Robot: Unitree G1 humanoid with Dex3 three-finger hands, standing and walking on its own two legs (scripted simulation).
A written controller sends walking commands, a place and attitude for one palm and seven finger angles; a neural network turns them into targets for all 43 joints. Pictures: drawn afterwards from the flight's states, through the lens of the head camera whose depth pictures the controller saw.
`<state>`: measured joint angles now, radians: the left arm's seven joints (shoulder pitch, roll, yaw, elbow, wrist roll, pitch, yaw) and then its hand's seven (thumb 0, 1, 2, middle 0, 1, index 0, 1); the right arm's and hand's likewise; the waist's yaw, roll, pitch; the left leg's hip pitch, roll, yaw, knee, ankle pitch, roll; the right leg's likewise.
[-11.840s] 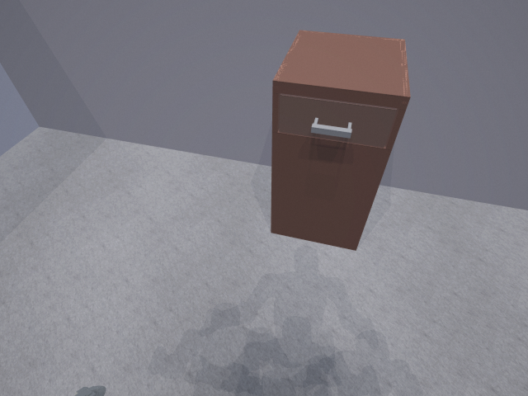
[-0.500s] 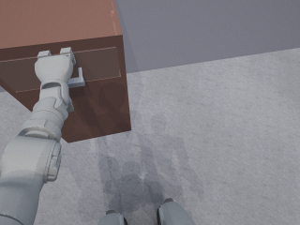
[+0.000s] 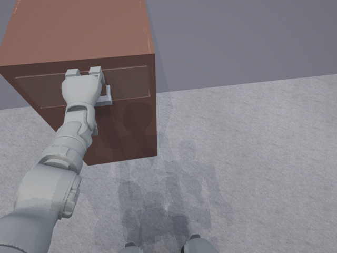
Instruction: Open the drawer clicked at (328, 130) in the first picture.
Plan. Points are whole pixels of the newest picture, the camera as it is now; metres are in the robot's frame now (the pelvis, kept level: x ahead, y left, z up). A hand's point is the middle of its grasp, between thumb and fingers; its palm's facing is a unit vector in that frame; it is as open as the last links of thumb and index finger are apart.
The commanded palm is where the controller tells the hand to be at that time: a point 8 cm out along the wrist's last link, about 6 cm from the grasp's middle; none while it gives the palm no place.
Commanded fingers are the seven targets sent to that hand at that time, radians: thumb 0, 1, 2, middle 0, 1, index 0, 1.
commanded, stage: move the hooked fingers above the handle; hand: left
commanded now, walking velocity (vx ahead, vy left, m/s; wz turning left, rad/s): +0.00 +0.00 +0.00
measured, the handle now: (90, 96) +0.57 +0.19 -0.06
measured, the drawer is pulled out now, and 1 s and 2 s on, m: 0.00 0.00 0.00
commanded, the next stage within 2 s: lower the fingers behind the handle in 0.58 s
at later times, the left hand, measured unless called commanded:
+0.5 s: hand (89, 103) +0.50 +0.17 +0.00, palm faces -0.04 -0.03 -1.00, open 13.8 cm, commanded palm +0.49 +0.17 +0.06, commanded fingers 0.00 -0.50 0.30 -0.30 -1.20 -0.30 -1.20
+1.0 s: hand (88, 109) +0.50 +0.18 -0.02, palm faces -0.06 -0.03 -1.00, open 13.8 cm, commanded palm +0.49 +0.18 +0.03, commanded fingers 0.00 -0.50 0.30 -0.30 -1.20 -0.30 -1.20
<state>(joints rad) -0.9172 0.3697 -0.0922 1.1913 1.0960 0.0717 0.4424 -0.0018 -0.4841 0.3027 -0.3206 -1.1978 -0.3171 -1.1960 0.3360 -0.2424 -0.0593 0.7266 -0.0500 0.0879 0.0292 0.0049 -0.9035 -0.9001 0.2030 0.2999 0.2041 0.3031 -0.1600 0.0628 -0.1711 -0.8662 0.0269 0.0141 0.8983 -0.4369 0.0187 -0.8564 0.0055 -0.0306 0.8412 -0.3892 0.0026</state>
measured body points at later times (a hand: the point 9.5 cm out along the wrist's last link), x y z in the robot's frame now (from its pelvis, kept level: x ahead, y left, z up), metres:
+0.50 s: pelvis -0.01 -0.01 +0.00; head +0.11 -0.01 +0.43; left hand +0.50 +0.17 +0.06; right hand -0.03 -0.28 -0.13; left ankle -0.02 +0.10 -0.69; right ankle -0.01 -0.13 -0.69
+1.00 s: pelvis -0.01 +0.00 -0.02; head +0.12 +0.00 +0.41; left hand +0.50 +0.18 +0.03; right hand -0.03 -0.27 -0.14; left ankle -0.02 +0.10 -0.69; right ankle -0.01 -0.13 -0.69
